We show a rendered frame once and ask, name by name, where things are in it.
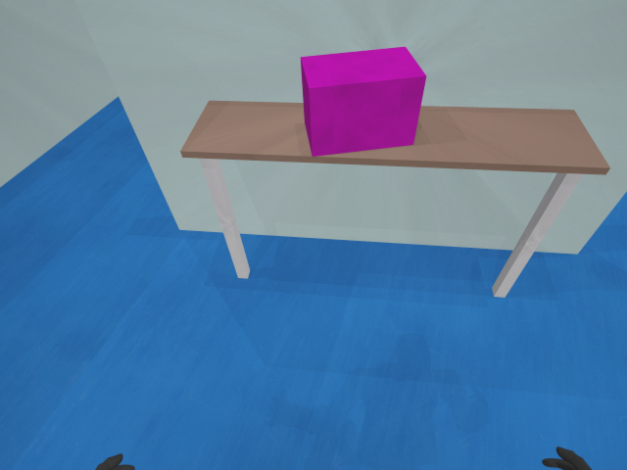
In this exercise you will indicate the table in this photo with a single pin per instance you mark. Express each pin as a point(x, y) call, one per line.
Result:
point(535, 140)

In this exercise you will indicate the carton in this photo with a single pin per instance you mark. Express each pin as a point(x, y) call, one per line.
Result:
point(364, 100)

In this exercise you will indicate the right robot hand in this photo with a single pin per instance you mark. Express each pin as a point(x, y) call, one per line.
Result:
point(570, 460)

